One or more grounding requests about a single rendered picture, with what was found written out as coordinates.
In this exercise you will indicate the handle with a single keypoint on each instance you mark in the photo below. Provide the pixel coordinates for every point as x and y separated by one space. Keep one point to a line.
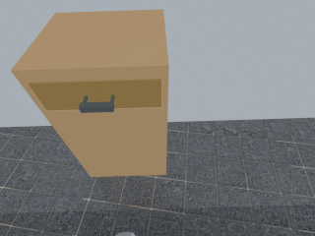
97 107

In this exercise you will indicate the cabinet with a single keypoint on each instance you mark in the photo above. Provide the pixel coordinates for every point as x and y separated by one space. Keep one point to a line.
104 46

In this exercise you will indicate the drawer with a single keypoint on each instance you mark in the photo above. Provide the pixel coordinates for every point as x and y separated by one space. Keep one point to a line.
137 93

